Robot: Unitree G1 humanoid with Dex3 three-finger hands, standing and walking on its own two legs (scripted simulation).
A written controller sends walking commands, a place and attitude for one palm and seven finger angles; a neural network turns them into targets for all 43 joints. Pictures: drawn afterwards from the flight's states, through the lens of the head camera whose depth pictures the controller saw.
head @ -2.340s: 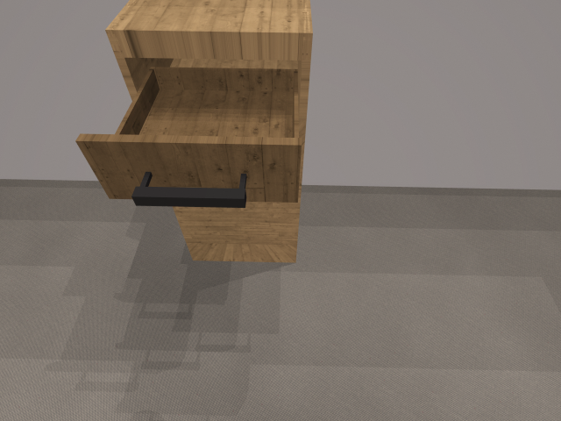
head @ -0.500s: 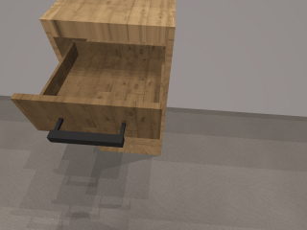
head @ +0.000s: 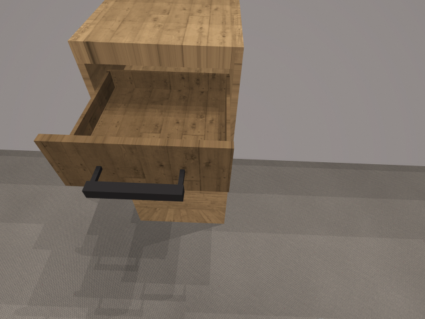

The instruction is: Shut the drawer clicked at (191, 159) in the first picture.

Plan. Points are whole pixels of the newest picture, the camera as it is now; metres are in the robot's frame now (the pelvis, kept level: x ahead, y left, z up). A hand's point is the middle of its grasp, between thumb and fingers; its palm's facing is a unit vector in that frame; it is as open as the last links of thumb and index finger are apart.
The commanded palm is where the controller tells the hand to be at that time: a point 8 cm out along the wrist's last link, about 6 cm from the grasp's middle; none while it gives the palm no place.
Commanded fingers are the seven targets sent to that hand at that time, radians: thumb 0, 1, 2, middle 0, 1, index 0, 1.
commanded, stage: come to a stop and stand still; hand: left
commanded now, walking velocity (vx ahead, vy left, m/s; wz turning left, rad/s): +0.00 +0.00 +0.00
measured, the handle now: (137, 181) +0.36 +0.19 +0.04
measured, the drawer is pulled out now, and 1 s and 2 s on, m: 0.29 0.29 0.29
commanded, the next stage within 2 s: look again from close up in 0.38 s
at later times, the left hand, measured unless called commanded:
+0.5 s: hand out of the picture -0.02 +0.20 -0.16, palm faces -0.02 -0.98 -0.22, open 7.4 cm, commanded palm none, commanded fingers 0.00 0.90 0.90 -0.20 -0.30 -0.20 -0.30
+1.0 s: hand out of the picture +0.02 +0.17 -0.16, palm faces -0.01 -0.98 -0.19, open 7.3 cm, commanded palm none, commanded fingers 0.00 0.90 0.90 -0.20 -0.30 -0.20 -0.30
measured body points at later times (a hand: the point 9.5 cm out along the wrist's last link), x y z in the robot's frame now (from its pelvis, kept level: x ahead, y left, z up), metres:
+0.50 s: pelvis -0.02 +0.02 +0.01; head +0.00 +0.01 +0.46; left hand -0.01 +0.25 -0.14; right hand -0.02 -0.22 -0.14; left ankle +0.01 +0.09 -0.73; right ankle -0.01 -0.12 -0.73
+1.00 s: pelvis +0.01 +0.00 +0.02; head +0.03 +0.01 +0.46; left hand +0.02 +0.23 -0.15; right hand +0.03 -0.23 -0.14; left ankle +0.01 +0.09 -0.73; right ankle -0.01 -0.12 -0.73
